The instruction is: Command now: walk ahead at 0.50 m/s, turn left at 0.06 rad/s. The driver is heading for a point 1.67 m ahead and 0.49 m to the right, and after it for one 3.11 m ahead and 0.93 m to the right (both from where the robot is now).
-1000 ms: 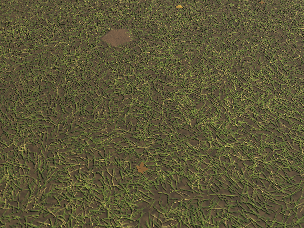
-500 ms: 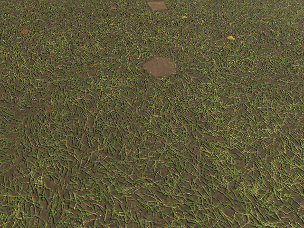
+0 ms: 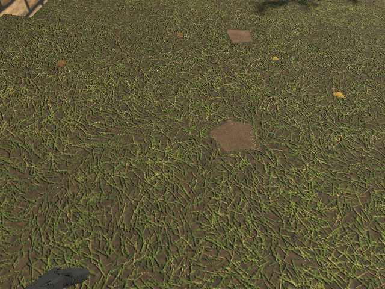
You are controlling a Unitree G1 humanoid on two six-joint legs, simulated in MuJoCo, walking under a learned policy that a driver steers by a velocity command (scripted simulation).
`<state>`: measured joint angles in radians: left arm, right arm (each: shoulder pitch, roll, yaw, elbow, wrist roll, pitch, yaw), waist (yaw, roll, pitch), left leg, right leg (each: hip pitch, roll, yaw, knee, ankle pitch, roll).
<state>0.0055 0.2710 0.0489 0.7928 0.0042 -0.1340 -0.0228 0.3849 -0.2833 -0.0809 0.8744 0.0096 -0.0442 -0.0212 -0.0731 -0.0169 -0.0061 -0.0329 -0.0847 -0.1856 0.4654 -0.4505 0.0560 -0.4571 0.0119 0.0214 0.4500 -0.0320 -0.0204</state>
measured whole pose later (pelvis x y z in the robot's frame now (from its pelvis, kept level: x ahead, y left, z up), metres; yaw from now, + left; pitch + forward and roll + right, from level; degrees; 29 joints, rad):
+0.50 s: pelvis +0.28 +0.00 +0.00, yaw -13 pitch +2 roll +1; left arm 0.42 0.29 0.07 0.87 -0.02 -0.04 0.02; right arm 0.01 -0.25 -0.04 0.69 0.00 -0.13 0.00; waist 0.09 -0.02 0.00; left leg -0.42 -0.03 -0.04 0.48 -0.09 0.00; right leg -0.15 0.07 0.21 0.67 -0.49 -0.04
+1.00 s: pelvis +0.51 -0.12 -0.01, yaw -28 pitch +2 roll +1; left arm 0.05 0.28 0.05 0.62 -0.01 -0.04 -0.04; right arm 0.36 -0.30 -0.06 0.90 0.01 -0.06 0.00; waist -0.07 -0.01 0.05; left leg -0.06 0.09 0.13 0.74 -0.47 -0.03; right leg -0.52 0.00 -0.03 0.62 -0.13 -0.08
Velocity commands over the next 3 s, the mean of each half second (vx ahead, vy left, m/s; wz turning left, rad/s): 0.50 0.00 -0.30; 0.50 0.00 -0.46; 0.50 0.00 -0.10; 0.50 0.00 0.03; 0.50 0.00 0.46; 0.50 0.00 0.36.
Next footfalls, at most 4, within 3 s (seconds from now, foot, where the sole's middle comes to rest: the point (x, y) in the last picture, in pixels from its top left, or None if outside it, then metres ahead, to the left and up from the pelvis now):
0.46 left None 0.43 0.09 -0.76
0.96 right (263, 254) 0.59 -0.27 -0.76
1.48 left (232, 163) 1.00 -0.22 -0.76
2.02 right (297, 134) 1.15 -0.54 -0.76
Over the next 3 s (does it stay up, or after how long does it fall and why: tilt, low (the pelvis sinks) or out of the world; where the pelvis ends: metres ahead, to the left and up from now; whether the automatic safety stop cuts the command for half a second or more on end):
stays up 1.63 -0.47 -0.18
